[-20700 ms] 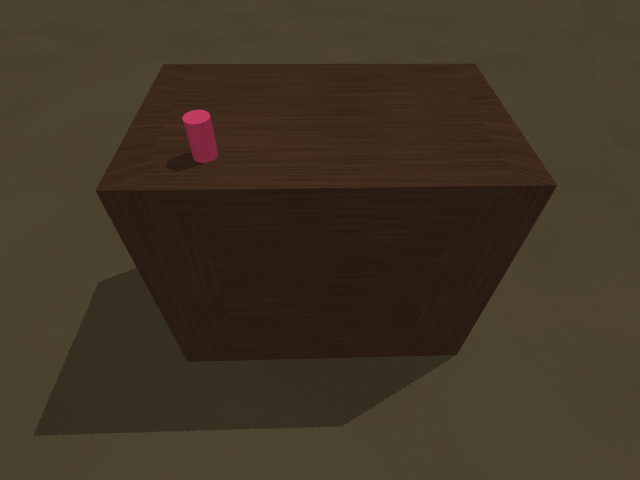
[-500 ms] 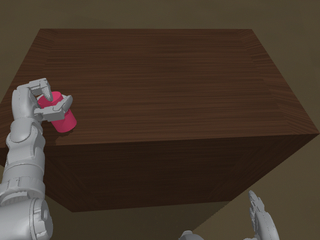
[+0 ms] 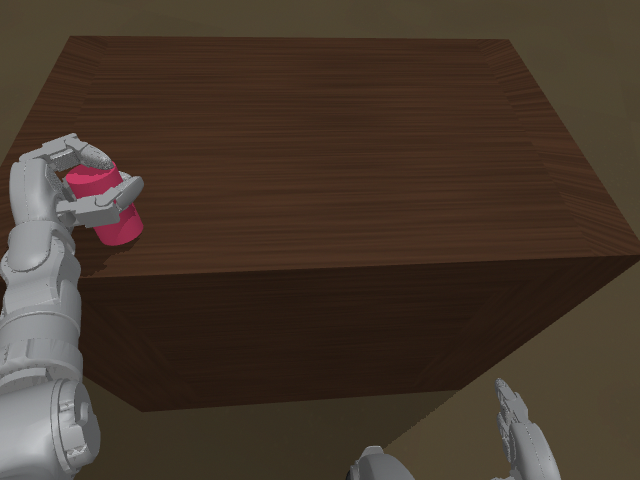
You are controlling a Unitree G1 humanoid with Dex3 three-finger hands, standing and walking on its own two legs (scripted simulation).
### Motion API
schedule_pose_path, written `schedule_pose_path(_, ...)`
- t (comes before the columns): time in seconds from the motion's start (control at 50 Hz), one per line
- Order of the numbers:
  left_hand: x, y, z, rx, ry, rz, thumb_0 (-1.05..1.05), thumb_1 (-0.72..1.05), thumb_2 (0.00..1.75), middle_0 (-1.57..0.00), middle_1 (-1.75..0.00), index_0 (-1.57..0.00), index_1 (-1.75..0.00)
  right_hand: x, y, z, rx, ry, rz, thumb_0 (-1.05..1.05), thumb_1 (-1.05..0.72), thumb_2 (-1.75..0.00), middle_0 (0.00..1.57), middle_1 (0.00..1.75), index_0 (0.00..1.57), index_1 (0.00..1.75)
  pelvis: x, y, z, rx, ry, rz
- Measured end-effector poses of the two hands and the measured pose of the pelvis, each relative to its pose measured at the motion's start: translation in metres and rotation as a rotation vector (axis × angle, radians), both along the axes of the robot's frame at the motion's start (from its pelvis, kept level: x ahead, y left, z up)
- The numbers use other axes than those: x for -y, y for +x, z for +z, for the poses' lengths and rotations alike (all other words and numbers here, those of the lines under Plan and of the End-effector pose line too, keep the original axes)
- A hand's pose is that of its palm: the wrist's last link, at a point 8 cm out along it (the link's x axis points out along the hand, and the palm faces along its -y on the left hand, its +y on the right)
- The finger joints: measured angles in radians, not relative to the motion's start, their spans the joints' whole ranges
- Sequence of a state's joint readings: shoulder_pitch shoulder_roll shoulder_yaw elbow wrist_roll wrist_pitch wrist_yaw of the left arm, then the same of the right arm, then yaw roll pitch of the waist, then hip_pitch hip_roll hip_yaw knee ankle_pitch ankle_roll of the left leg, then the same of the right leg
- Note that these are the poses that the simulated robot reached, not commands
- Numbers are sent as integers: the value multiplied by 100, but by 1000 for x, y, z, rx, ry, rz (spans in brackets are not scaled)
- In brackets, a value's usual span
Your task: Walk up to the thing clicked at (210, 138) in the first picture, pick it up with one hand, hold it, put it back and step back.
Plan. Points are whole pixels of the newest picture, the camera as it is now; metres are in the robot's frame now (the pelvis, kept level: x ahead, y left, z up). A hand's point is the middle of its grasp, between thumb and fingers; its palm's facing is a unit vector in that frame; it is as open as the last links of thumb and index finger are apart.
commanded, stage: open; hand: left
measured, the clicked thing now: (107, 203) +0.45 +0.23 +0.07
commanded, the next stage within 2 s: withdraw in 0.20 s
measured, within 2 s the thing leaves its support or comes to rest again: rests again in 0.36 s
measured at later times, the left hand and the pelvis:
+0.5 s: hand (89, 180) +0.46 +0.24 +0.11, palm faces +0.24 -0.97 -0.01, open 16.1 cm; pelvis +0.02 +0.00 +0.00, yaw +0 degrees
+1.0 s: hand out of the picture +0.47 +0.33 +0.22, palm faces +0.34 -0.92 -0.21, open 17.6 cm; pelvis +0.02 +0.00 +0.02, yaw +0 degrees
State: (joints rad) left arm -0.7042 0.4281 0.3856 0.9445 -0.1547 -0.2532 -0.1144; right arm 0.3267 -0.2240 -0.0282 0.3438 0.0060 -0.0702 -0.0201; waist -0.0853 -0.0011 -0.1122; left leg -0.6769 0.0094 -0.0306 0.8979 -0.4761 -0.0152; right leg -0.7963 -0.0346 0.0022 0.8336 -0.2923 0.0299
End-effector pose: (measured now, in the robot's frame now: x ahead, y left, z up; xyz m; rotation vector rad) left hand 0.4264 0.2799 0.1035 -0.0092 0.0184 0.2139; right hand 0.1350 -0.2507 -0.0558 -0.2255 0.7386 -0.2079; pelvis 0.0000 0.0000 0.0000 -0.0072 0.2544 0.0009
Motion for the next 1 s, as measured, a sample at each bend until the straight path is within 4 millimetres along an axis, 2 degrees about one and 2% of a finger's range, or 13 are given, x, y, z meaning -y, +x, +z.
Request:
schedule_pose_path(0.18,3,3,-9,-12,0,6,-1,-22,50,-78,-68,-85,-71,3,2,1,-7,-9,-20,-1,50,-5,6,5,5,5,-1,5,0,-1,-3,-5)
schedule_pose_path(0.36,1,3,-9,-14,5,6,-1,-40,27,-52,-41,-53,-41,0,13,1,-4,0,-21,-1,50,-6,6,6,5,6,-1,14,1,0,-6,-2)
schedule_pose_path(0.46,-6,3,-4,-8,11,19,-1,-47,18,-34,-27,-35,-27,-2,21,9,24,0,-10,-1,50,-6,6,6,5,6,-2,17,2,8,-7,0)
schedule_pose_path(0.56,-23,6,21,31,20,53,-1,-53,12,-20,-17,-21,-16,0,23,17,44,-11,-18,-1,51,-5,6,6,6,6,-2,20,5,24,-10,2)
schedule_pose_path(0.74,-58,20,98,69,36,67,-1,-59,6,-9,-9,-10,-8,4,20,15,27,-4,-36,-1,53,-5,6,6,5,6,-3,20,12,47,-13,6)
schedule_pose_path(0.8,-65,23,117,52,27,57,-1,-60,6,-7,-7,-9,-7,0,19,14,32,10,-30,-1,53,-5,6,6,5,6,-4,19,14,49,-12,4)
schedule_pose_path(0.84,-68,23,125,33,26,47,-1,-60,5,-7,-7,-9,-6,-2,17,14,33,20,-25,-1,54,-5,6,6,5,6,-4,18,16,47,-10,3)
schedule_pose_path(0.9,-73,20,132,-22,125,68,-1,-60,4,-7,-6,-8,-6,-6,16,15,39,37,-10,-1,54,-5,6,6,5,6,-5,17,18,55,-8,-1)
schedule_pose_path(1.0,-90,9,126,-100,196,143,-1,-59,3,-7,-6,-9,-6,-6,9,17,19,49,1,-1,53,-6,6,6,5,6,-5,15,22,64,-3,-6)
